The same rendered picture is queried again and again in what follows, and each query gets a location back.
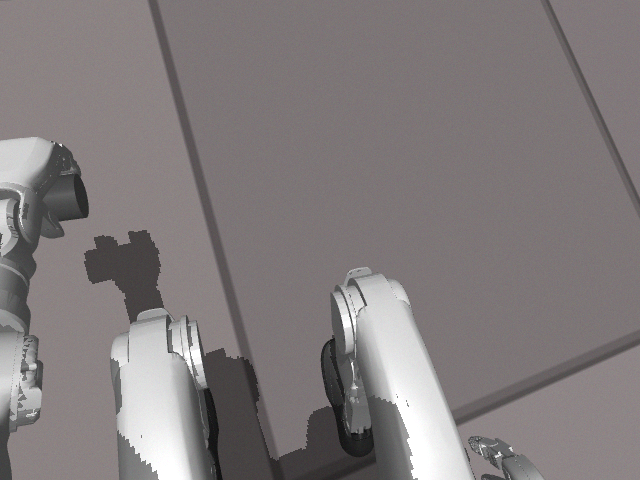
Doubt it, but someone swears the left robot foot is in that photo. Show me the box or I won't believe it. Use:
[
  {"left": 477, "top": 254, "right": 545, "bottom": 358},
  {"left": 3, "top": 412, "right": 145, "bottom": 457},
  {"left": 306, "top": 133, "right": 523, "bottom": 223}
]
[{"left": 204, "top": 388, "right": 223, "bottom": 480}]

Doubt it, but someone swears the left robot hand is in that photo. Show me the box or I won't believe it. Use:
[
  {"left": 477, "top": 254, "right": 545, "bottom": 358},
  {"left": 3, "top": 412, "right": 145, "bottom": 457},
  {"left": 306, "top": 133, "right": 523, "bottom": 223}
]
[{"left": 0, "top": 137, "right": 81, "bottom": 239}]

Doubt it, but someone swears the can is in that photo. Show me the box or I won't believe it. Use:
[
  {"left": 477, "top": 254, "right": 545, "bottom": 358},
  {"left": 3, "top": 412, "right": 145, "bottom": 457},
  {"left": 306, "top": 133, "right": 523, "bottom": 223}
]
[{"left": 42, "top": 174, "right": 89, "bottom": 221}]

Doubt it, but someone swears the right robot hand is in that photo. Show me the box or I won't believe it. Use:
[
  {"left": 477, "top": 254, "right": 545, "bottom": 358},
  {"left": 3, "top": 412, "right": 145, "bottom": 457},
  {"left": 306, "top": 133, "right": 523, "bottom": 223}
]
[{"left": 468, "top": 436, "right": 545, "bottom": 480}]

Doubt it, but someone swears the right robot foot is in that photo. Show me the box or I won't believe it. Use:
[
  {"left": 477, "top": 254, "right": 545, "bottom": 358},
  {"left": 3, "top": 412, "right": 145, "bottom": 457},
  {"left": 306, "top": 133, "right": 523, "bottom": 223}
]
[{"left": 321, "top": 338, "right": 374, "bottom": 457}]

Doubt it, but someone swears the left robot arm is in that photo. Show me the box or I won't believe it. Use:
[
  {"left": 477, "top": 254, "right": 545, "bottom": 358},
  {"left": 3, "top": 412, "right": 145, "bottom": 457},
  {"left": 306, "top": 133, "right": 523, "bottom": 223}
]
[{"left": 0, "top": 182, "right": 44, "bottom": 480}]

